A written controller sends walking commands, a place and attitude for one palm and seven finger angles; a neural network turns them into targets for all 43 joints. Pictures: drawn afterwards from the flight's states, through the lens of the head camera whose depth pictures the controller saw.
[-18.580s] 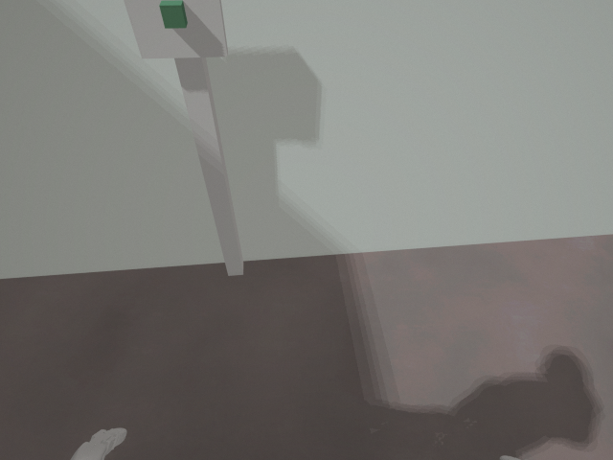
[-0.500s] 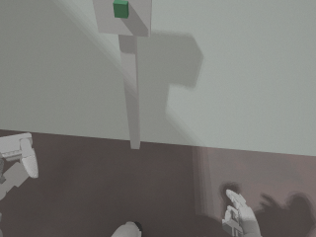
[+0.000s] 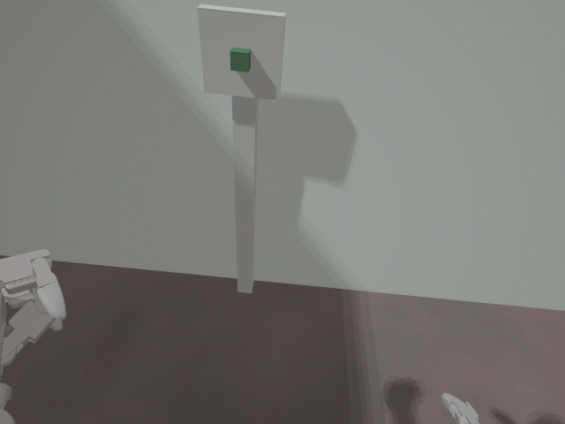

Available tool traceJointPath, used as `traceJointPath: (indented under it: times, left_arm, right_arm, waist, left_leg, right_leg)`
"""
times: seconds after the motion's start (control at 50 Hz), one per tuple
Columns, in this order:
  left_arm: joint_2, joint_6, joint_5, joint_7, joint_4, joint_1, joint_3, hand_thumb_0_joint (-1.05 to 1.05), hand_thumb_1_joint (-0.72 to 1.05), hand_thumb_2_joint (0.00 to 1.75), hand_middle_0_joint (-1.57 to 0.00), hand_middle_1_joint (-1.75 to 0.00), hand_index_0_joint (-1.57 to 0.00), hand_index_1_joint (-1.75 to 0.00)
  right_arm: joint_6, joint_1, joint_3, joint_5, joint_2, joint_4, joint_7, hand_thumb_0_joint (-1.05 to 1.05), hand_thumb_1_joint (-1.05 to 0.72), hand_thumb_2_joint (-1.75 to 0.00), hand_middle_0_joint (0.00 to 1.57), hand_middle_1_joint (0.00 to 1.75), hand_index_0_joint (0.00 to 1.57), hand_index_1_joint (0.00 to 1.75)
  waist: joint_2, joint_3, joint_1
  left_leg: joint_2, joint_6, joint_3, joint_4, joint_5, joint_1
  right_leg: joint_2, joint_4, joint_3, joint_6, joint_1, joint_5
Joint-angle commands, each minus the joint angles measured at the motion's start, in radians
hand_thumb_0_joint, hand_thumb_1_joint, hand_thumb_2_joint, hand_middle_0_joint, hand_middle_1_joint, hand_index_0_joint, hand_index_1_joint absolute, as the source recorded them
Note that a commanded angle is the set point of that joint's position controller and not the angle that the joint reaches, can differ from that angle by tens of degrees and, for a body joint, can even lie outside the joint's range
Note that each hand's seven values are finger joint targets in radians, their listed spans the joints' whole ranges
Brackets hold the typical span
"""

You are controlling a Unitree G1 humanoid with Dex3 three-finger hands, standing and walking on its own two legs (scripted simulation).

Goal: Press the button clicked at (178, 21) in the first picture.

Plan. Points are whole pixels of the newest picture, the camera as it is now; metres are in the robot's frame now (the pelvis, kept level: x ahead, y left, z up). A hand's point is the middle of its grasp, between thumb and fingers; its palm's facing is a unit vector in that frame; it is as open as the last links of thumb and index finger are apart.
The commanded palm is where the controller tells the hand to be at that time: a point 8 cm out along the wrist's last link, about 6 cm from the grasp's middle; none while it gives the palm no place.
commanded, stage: stop stepping back and stand still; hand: left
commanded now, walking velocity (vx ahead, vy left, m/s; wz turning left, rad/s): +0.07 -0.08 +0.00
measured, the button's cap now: (240, 59) +0.78 +0.16 +0.20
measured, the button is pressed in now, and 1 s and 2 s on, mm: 0 0 0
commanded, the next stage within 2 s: let the arm hang, fingers relaxed in 0.64 s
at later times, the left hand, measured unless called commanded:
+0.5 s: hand (19, 340) +0.15 +0.27 +0.16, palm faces +0.46 -0.78 -0.42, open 3.1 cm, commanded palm +0.09 +0.30 +0.19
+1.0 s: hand out of the picture +0.06 +0.23 -0.14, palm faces +0.02 -0.96 -0.29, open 3.2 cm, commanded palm none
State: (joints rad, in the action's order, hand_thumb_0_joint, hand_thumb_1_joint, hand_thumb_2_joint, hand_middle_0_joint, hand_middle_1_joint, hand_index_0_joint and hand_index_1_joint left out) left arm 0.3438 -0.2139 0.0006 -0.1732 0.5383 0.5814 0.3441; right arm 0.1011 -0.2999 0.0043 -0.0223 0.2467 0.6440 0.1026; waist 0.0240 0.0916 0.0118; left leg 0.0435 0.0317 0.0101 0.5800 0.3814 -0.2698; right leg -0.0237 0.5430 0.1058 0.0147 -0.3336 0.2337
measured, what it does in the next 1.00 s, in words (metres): stands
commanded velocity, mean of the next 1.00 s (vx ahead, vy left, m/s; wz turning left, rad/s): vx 0.03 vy -0.02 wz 0.00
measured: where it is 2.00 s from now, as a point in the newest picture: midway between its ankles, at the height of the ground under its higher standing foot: outside the picture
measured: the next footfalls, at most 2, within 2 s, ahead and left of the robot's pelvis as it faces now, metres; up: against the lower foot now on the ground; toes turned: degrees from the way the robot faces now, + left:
none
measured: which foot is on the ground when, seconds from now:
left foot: down 0.00-1.00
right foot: down 0.00-1.00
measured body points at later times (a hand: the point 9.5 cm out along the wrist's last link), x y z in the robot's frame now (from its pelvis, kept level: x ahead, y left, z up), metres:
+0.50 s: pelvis -0.02 +0.01 +0.00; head -0.04 +0.02 +0.45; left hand +0.12 +0.31 +0.19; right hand +0.14 -0.22 -0.08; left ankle -0.01 +0.13 -0.73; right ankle +0.01 -0.09 -0.73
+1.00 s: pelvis -0.05 +0.01 +0.00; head -0.03 +0.01 +0.45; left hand +0.05 +0.28 -0.11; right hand +0.08 -0.25 -0.12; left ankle -0.01 +0.13 -0.73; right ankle +0.01 -0.09 -0.73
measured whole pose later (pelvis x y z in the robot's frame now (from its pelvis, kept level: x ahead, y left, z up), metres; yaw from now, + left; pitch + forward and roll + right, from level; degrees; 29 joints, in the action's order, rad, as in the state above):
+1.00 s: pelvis -0.05 +0.01 +0.00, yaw +4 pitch -1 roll +0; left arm 0.27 0.05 0.04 0.00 -0.68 0.26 0.01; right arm 0.00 -0.18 0.01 -0.03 0.29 0.84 -0.02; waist 0.00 -0.05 -0.02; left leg -0.02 0.02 0.00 0.60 0.25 -0.34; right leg -0.02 0.61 0.06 0.03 -0.34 0.25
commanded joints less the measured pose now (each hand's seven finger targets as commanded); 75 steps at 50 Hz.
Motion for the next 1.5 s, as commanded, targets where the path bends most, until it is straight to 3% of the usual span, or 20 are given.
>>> traceJointPath:
  times: [0.0,0.02,0.12,0.16,0.22,0.26,0.32,0.34,0.38,0.48,0.56,0.7,0.72,0.76,0.82,0.88,1.0,1.08,1.32,1.48]
  left_arm:
    - [0.178,-0.074,0.008,-0.018,0.273,-0.114,0.068,0.00,0.90,0.90,-1.30,-1.50,-1.30,-1.50]
    - [0.192,-0.078,0.000,-0.013,0.262,-0.074,0.093,0.00,0.90,0.90,-1.30,-1.50,-1.30,-1.50]
    - [0.196,-0.071,-0.002,0.000,0.274,0.024,0.118,0.00,0.90,0.90,-1.30,-1.50,-1.30,-1.50]
    - [0.208,-0.068,-0.014,0.003,0.218,0.033,0.137,0.00,0.90,0.90,-1.30,-1.50,-1.30,-1.50]
    - [0.200,-0.048,-0.030,-0.001,0.148,0.015,0.142,0.00,0.90,0.90,-1.30,-1.50,-1.30,-1.50]
    - [0.186,-0.042,-0.028,-0.001,0.135,0.000,0.131,0.00,0.90,0.90,-1.30,-1.50,-1.30,-1.50]
    - [0.181,-0.048,-0.023,-0.004,0.182,-0.029,0.115,0.00,0.90,0.90,-1.30,-1.50,-1.30,-1.50]
    - [0.169,-0.058,-0.025,-0.004,0.192,-0.013,0.107,0.00,0.90,0.90,-1.30,-1.50,-1.30,-1.50]
    - [0.167,-0.080,-0.011,-0.010,0.283,-0.057,0.093,0.00,0.90,0.90,-1.30,-1.50,-1.30,-1.50]
    - [0.182,-0.070,0.008,-0.007,0.263,-0.054,0.099,0.00,0.90,0.90,-1.30,-1.50,-1.30,-1.50]
    - [0.174,-0.078,-0.017,0.003,0.217,0.003,0.115,0.00,0.90,0.90,-1.30,-1.50,-1.30,-1.50]
    - [0.175,-0.052,-0.036,0.007,0.180,0.040,0.123,0.00,0.90,0.90,-1.30,-1.50,-1.30,-1.50]
    - [0.109,0.105,0.061,0.154,-0.627,-0.135,-0.231,0.00,0.90,0.90,-1.30,-1.50,-1.30,-1.50]
    - [0.070,0.188,0.037,0.174,-0.641,-0.121,-0.209,0.00,0.90,0.90,-1.23,-1.42,-1.23,-1.42]
    - [0.073,0.191,0.038,0.175,-0.775,-0.231,-0.232,0.00,0.90,0.90,-1.12,-1.30,-1.12,-1.30]
    - [0.119,0.194,0.040,0.173,-0.952,-0.317,-0.243,0.00,0.90,0.90,-1.01,-1.18,-1.01,-1.18]
    - [0.123,0.209,0.025,0.164,-1.249,-0.366,-0.284,0.00,0.90,0.90,-0.79,-0.94,-0.79,-0.94]
    - [0.106,0.204,0.018,0.165,-1.393,-0.348,-0.290,0.00,0.90,0.90,-0.64,-0.78,-0.64,-0.78]
    - [0.108,0.198,0.015,0.161,-1.581,-0.385,-0.282,0.00,0.90,0.90,-0.20,-0.30,-0.20,-0.30]
    - [0.131,0.194,0.014,0.160,-1.609,-0.432,-0.278,0.00,0.90,0.90,-0.20,-0.30,-0.20,-0.30]
  right_arm:
    - [0.092,0.130,0.030,0.009,0.099,-0.188,0.008,0.00,-0.90,-0.90,0.20,0.30,0.20,0.30]
    - [0.094,0.136,0.029,0.009,0.082,-0.179,-0.001,0.00,-0.90,-0.90,0.20,0.30,0.20,0.30]
    - [0.097,0.160,0.023,0.008,0.083,-0.167,-0.026,0.00,-0.90,-0.90,0.20,0.30,0.20,0.30]
    - [0.080,0.160,0.030,0.006,0.078,-0.170,-0.029,0.00,-0.90,-0.90,0.20,0.30,0.20,0.30]
    - [0.053,0.142,0.042,0.016,0.067,-0.148,-0.025,0.00,-0.90,-0.90,0.20,0.30,0.20,0.30]
    - [0.040,0.148,0.030,0.012,0.063,-0.148,-0.021,0.00,-0.90,-0.90,0.20,0.30,0.20,0.30]
    - [0.048,0.167,0.008,0.008,0.049,-0.151,-0.010,0.00,-0.90,-0.90,0.20,0.30,0.20,0.30]
    - [0.055,0.155,0.010,0.005,0.062,-0.150,-0.004,0.00,-0.90,-0.90,0.20,0.30,0.20,0.30]
    - [0.067,0.167,0.015,0.005,0.082,-0.173,-0.006,0.00,-0.90,-0.90,0.20,0.30,0.20,0.30]
    - [0.087,0.167,0.017,0.014,0.070,-0.166,-0.016,0.00,-0.90,-0.90,0.20,0.30,0.20,0.30]
    - [0.088,0.150,0.031,0.016,0.068,-0.163,-0.030,0.00,-0.90,-0.90,0.20,0.30,0.20,0.30]
    - [0.049,0.186,0.028,0.020,0.062,-0.181,-0.023,0.00,-0.90,-0.90,0.20,0.30,0.20,0.30]
    - [0.077,0.209,0.091,0.018,0.276,0.079,-0.125,0.00,-0.90,-0.90,0.20,0.30,0.20,0.30]
    - [-0.005,0.148,0.076,0.030,0.200,0.037,-0.119,0.00,-0.90,-0.90,0.20,0.30,0.20,0.30]
    - [-0.033,0.154,0.055,0.009,0.198,0.034,-0.113,0.00,-0.90,-0.90,0.20,0.30,0.20,0.30]
    - [-0.056,0.144,0.055,0.001,0.213,0.064,-0.106,0.00,-0.90,-0.90,0.20,0.30,0.20,0.30]
    - [-0.089,0.146,0.034,-0.006,0.198,0.158,-0.105,0.00,-0.90,-0.90,0.20,0.30,0.20,0.30]
    - [-0.097,0.101,0.034,-0.002,0.176,0.232,-0.097,0.00,-0.90,-0.90,0.20,0.30,0.20,0.30]
    - [-0.103,0.007,0.053,0.000,0.169,0.365,-0.085,0.00,-0.90,-0.90,0.20,0.30,0.20,0.30]
    - [-0.090,0.048,0.051,-0.001,0.194,0.398,-0.086,0.00,-0.90,-0.90,0.20,0.30,0.20,0.30]
  waist:
    - [-0.317,-0.070,-0.017]
    - [-0.231,-0.036,-0.013]
    - [-0.177,-0.060,-0.011]
    - [-0.032,-0.064,-0.020]
    - [0.164,-0.081,-0.015]
    - [0.146,-0.073,-0.025]
    - [0.056,-0.064,-0.038]
    - [-0.066,-0.073,-0.034]
    - [-0.292,-0.083,-0.012]
    - [-0.157,-0.108,-0.006]
    - [-0.034,0.012,-0.014]
    - [0.014,-0.031,-0.019]
    - [-0.050,-0.083,-0.068]
    - [-0.083,-0.057,-0.041]
    - [0.068,-0.034,-0.020]
    - [0.176,-0.005,-0.025]
    - [-0.161,-0.065,-0.008]
    - [-0.185,-0.063,-0.008]
    - [-0.016,-0.154,-0.021]
    - [-0.036,-0.142,-0.012]
  left_leg:
    - [0.231,0.113,0.358,-0.346,0.049,0.018]
    - [0.214,0.107,0.322,-0.337,-0.044,0.010]
    - [0.121,0.057,0.131,-0.199,-0.156,-0.154]
    - [0.045,0.023,0.062,-0.090,-0.027,-0.219]
    - [-0.040,-0.014,-0.026,0.296,0.084,-0.175]
    - [-0.011,-0.007,-0.006,0.305,0.067,-0.175]
    - [-0.004,0.001,-0.034,-0.068,-0.053,0.062]
    - [0.016,0.007,0.017,-0.197,-0.025,0.071]
    - [0.224,0.086,0.336,-0.366,0.065,0.000]
    - [0.130,0.051,0.128,-0.254,-0.143,-0.124]
    - [0.023,-0.012,0.027,-0.107,-0.242,-0.012]
    - [0.013,-0.007,0.030,-0.128,-0.185,0.040]
    - [0.057,0.005,0.084,0.044,-0.370,-0.034]
    - [0.083,0.011,0.096,-0.050,-0.324,-0.053]
    - [0.088,0.047,0.162,-0.080,-0.311,-0.138]
    - [0.024,0.028,0.113,-0.041,-0.269,-0.067]
    - [0.049,0.024,0.149,-0.197,-0.105,-0.084]
    - [0.033,0.015,0.132,-0.235,0.018,-0.075]
    - [0.036,0.017,0.107,-0.230,-0.021,-0.009]
    - [0.063,0.018,0.133,-0.291,-0.072,-0.010]
  right_leg:
    - [0.011,0.179,-0.050,-0.025,-0.078,0.143]
    - [0.019,0.184,-0.059,-0.028,-0.047,0.174]
    - [0.013,-0.043,-0.053,-0.014,0.192,0.048]
    - [-0.074,-0.132,-0.222,0.042,0.209,0.092]
    - [-0.281,-0.368,-0.520,0.166,0.001,0.526]
    - [-0.276,-0.344,-0.439,0.166,-0.002,0.425]
    - [-0.167,-0.216,-0.221,0.086,-0.092,0.319]
    - [-0.114,-0.124,-0.179,0.054,-0.071,0.284]
    - [0.005,0.109,-0.087,-0.016,-0.049,0.141]
    - [-0.009,-0.046,-0.093,-0.024,0.154,-0.035]
    - [-0.083,-0.134,-0.233,0.020,0.168,-0.195]
    - [-0.092,-0.233,-0.230,0.019,0.062,0.019]
    - [-0.137,-0.034,-0.142,0.043,-0.049,-0.216]
    - [-0.073,-0.016,-0.135,0.015,-0.033,-0.081]
    - [-0.043,0.017,-0.124,0.025,0.045,-0.023]
    - [-0.112,-0.073,-0.195,0.070,0.066,-0.054]
    - [-0.066,-0.114,-0.166,0.052,0.108,0.120]
    - [-0.076,-0.171,-0.183,0.063,0.139,0.164]
    - [-0.094,-0.274,-0.196,0.073,0.067,0.232]
    - [-0.085,-0.239,-0.177,0.060,0.129,0.130]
